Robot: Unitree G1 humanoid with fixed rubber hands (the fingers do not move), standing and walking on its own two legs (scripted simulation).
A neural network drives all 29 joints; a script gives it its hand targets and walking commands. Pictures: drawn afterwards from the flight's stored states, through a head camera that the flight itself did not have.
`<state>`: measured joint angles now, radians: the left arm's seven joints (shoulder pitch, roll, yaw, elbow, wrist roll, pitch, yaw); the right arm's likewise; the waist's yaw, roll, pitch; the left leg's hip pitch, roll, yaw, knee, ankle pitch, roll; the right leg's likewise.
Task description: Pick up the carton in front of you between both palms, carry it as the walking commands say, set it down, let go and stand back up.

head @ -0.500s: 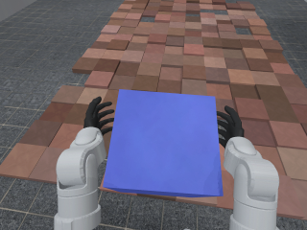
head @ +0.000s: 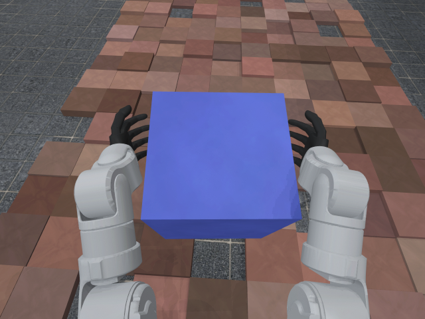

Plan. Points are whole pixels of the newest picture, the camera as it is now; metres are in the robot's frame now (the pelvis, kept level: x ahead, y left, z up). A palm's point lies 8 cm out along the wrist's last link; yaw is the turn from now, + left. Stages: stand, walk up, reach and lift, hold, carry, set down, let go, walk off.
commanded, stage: carry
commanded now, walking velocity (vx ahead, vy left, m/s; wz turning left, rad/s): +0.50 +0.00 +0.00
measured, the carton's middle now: (215, 176) +0.36 -0.01 +0.06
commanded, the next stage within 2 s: none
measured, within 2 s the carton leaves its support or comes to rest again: neither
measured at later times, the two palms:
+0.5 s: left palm (121, 37) +0.69 +0.20 +0.15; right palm (248, 27) +0.74 -0.11 +0.15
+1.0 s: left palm out of the picture +1.03 +0.22 +0.16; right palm out of the picture +1.06 -0.08 +0.16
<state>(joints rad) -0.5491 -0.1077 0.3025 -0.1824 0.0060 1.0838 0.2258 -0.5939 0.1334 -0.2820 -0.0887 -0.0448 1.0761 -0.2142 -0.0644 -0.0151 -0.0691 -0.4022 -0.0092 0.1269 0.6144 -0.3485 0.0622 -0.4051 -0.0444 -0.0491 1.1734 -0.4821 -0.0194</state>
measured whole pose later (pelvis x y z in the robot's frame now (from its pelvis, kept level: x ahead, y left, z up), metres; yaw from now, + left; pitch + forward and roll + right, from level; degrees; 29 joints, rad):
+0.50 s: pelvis +0.37 -0.01 +0.04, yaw +4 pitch +5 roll -2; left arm -0.61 -0.17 0.24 -0.07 0.01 1.05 0.27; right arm -0.54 0.12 -0.39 -0.12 -0.11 1.07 -0.18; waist 0.16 -0.05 0.02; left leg -0.56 -0.03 0.04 1.06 -0.45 0.03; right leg -0.40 0.06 -0.18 0.61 0.04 -0.14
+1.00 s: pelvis +0.70 +0.04 +0.03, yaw +3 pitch +5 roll -2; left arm -0.59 -0.17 0.34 -0.05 0.09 1.08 0.21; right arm -0.57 0.12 -0.34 -0.02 -0.01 1.07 -0.17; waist 0.02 0.00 -0.07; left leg -0.34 -0.07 0.00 1.16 -0.47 0.03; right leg -0.45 0.11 -0.11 0.51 -0.16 -0.17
